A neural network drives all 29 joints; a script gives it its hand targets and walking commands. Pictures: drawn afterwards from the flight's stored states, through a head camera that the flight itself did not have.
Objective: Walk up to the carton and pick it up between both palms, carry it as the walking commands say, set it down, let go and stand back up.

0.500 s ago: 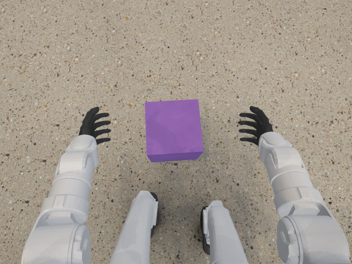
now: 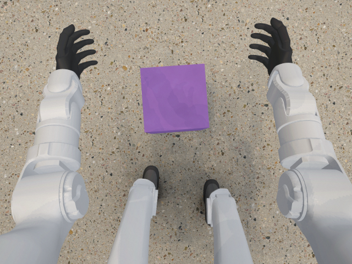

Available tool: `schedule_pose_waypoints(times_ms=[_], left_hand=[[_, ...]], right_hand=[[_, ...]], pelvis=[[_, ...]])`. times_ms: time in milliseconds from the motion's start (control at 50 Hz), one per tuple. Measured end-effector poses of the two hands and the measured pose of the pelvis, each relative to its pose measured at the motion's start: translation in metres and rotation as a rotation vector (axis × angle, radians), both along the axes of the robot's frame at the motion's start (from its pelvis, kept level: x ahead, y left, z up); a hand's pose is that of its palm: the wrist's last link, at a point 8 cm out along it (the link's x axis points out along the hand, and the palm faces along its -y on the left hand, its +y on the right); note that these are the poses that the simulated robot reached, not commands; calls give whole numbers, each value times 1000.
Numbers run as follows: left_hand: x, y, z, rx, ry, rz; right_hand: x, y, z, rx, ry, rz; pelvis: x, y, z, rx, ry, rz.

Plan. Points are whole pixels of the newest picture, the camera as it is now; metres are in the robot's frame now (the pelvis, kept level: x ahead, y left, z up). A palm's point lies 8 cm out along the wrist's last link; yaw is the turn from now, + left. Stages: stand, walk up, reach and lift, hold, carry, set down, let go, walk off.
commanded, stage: reach and lift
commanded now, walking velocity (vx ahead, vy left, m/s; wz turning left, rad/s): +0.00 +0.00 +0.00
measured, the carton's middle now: (174, 103) +0.50 +0.05 -0.54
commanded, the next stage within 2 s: none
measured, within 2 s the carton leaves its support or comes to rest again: neither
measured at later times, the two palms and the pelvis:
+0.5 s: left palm (86, 79) +0.48 +0.26 -0.20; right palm (248, 71) +0.53 -0.13 -0.20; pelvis -0.02 -0.01 -0.07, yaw +0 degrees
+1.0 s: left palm (110, 94) +0.48 +0.25 -0.35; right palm (228, 91) +0.52 -0.12 -0.36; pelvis -0.07 -0.01 -0.21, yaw +0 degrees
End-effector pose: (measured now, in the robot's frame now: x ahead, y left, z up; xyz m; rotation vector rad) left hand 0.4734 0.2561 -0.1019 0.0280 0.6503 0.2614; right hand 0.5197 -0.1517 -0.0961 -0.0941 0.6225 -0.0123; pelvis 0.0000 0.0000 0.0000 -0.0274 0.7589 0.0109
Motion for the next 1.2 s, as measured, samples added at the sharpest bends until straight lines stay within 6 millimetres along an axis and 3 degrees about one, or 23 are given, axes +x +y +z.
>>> schedule_pose_waypoints(times_ms=[100,200,280,440,560,740,800,860,960,1080,1200], left_hand=[[13,-1,2,-2,-31,-1],[12,-3,-3,-23,-40,-2],[6,1,-18,-28,-16,7],[3,7,-73,-24,0,16],[10,5,-123,-16,-23,12],[0,-3,-199,-1,-9,-10],[0,-6,-219,1,-40,-17],[-1,-6,-242,-17,-2,1],[0,-7,-251,-13,-12,13],[4,0,-264,-10,12,34],[-1,-1,-299,-20,58,32]], right_hand=[[15,4,-4,14,-24,17],[12,6,-13,5,-14,21],[9,9,-26,3,7,20],[12,24,-80,2,34,24],[15,23,-126,-15,9,9],[0,13,-201,-18,3,7],[-3,15,-223,-10,-21,12],[-7,21,-247,-14,33,25],[-3,31,-257,-3,35,24],[5,29,-271,-16,47,15],[2,23,-302,-21,90,14]], pelvis=[[-3,-2,-5,9,34,-9],[-4,-5,-9,14,53,-12],[-7,-7,-18,15,73,-12],[-16,-10,-56,7,111,-2],[-21,-9,-94,-12,125,11],[-43,-7,-136,-12,-60,4],[-56,-8,-148,-8,-170,2],[-60,-10,-171,-11,-161,4],[-67,-12,-201,-9,-199,9],[-71,-14,-224,0,-213,5],[-65,-14,-244,-3,-185,-5]])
